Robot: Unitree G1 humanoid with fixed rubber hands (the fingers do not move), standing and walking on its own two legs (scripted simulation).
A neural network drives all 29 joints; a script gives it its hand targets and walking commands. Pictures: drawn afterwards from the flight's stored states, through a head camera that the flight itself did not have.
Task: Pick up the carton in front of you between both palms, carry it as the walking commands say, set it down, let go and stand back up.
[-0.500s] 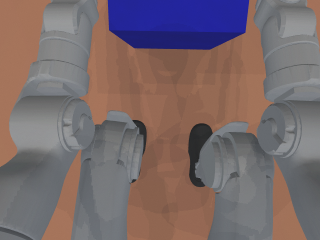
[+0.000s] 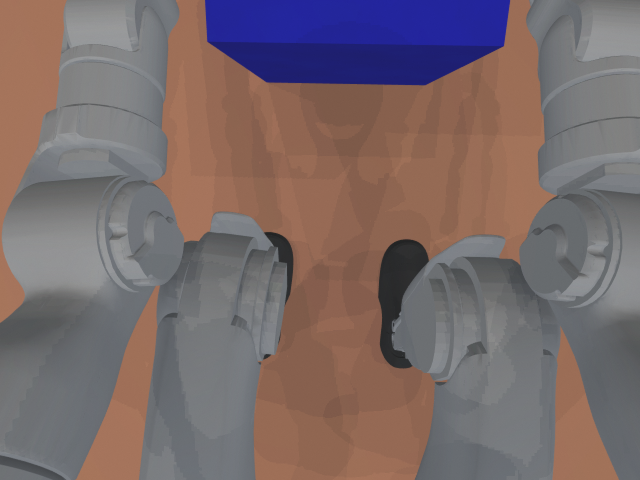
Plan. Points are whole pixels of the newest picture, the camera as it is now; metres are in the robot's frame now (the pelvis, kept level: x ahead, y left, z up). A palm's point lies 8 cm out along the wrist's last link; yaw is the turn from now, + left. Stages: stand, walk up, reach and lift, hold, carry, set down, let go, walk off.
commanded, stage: set down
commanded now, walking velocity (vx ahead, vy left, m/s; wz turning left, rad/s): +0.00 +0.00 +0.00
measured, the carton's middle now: out of the picture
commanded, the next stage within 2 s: let go in 1.30 s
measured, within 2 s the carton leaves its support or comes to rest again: neither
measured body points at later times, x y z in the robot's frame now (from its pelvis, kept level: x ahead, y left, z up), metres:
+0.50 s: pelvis +0.01 +0.01 +0.03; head +0.36 +0.01 +0.30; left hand +0.58 +0.20 -0.09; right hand +0.60 -0.17 -0.09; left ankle +0.11 +0.11 -0.32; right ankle +0.11 -0.11 -0.32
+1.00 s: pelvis +0.02 +0.00 +0.17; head +0.36 +0.00 +0.46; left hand +0.58 +0.22 +0.06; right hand +0.60 -0.18 +0.06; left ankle +0.11 +0.11 -0.32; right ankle +0.11 -0.11 -0.32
